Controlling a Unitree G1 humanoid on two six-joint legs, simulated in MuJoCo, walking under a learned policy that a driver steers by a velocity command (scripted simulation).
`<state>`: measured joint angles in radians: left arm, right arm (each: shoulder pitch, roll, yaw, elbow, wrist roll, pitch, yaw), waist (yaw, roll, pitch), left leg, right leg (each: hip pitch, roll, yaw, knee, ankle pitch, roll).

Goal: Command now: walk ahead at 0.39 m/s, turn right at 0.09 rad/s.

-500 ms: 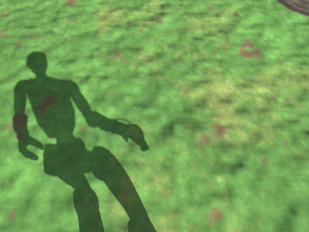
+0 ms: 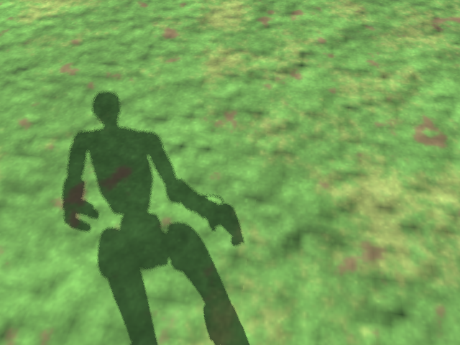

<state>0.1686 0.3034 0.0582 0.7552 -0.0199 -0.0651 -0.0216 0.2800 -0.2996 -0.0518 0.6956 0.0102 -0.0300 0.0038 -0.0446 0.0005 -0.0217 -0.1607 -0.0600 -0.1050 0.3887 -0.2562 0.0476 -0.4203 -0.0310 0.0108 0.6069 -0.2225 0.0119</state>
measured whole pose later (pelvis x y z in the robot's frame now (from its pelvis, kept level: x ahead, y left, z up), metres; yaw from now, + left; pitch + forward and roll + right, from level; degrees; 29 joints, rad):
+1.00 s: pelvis +0.48 -0.13 -0.01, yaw -29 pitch +2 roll +3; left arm 0.05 0.27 0.03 0.61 -0.02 -0.04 -0.04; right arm 0.37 -0.31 -0.07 0.87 0.03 -0.08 0.02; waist -0.11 -0.04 0.05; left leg 0.08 0.00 0.15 0.23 -0.33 -0.02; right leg -0.59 -0.08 0.02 0.60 -0.08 -0.04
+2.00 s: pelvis +0.99 -0.31 +0.00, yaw +2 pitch +2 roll +0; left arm 0.02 0.28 0.04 0.68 0.00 -0.10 -0.02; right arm 0.35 -0.29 -0.07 0.75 0.03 -0.04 -0.02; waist -0.09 -0.04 0.03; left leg -0.08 -0.11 -0.18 0.39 -0.33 0.08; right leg -0.57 -0.03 0.09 0.52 0.04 0.06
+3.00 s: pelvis +1.19 -0.35 +0.00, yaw -7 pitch +2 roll +2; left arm 0.19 0.30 0.06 0.76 -0.01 0.01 0.01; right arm 0.11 -0.31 -0.09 0.73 0.00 0.02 -0.07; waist 0.02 0.02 0.06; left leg -0.51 -0.02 -0.06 1.07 -0.43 -0.08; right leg -0.29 0.06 0.07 0.47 -0.21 -0.07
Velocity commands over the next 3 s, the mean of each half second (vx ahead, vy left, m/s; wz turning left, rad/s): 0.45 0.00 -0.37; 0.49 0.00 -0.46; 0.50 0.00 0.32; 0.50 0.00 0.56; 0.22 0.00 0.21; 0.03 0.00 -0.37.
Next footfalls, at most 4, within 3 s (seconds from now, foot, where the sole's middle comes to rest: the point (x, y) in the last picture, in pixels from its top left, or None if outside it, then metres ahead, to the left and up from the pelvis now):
0.08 right None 0.10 -0.13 -0.78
0.56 left None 0.45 0.02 -0.78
1.04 right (348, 317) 0.59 -0.35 -0.78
1.58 left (289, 222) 0.95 -0.22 -0.78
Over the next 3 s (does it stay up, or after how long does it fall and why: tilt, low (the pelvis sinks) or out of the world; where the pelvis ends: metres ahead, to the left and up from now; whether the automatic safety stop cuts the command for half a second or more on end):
stays up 1.19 -0.35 0.00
